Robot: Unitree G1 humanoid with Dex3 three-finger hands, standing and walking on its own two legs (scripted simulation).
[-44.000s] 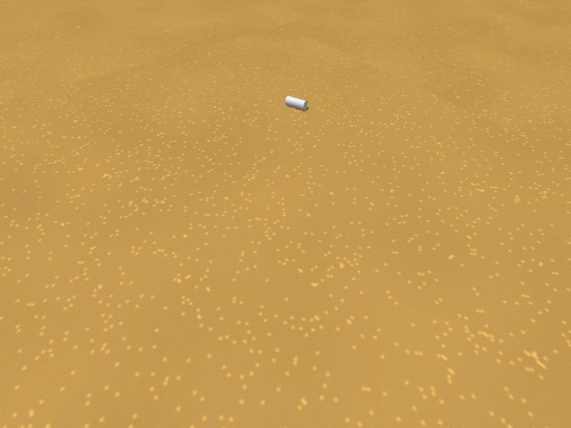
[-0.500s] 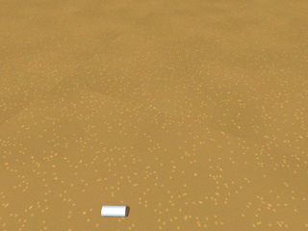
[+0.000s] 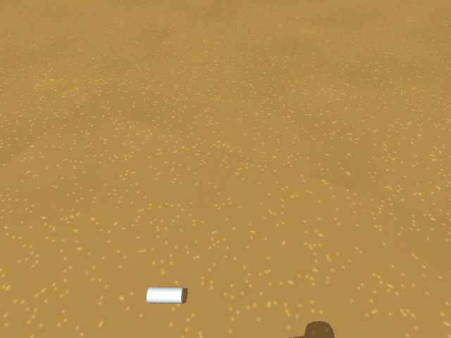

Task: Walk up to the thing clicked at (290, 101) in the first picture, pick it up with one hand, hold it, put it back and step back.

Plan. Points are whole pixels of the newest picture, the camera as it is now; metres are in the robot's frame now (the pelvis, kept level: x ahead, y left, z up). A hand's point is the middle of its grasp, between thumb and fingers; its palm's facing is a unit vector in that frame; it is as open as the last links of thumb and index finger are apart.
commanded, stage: step back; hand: left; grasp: from above
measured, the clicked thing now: (165, 294) +0.42 +0.25 -0.75
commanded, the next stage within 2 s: none
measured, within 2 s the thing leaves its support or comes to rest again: neither
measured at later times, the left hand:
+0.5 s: hand out of the picture +0.05 +0.32 -0.18, palm faces -0.08 -0.93 -0.36, open 7.3 cm
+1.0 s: hand out of the picture -0.06 +0.31 -0.14, palm faces -0.03 -0.91 -0.41, open 7.3 cm
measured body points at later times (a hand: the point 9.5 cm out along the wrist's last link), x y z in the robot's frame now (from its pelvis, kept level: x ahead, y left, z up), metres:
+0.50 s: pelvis -0.08 +0.06 -0.01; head +0.00 +0.08 +0.43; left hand +0.05 +0.37 -0.15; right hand +0.00 -0.25 -0.13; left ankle -0.03 +0.14 -0.74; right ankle -0.12 -0.08 -0.69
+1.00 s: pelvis -0.20 +0.05 -0.02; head -0.14 +0.04 +0.43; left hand -0.06 +0.35 -0.12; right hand -0.13 -0.27 -0.14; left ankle -0.23 +0.18 -0.71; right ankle -0.14 -0.06 -0.74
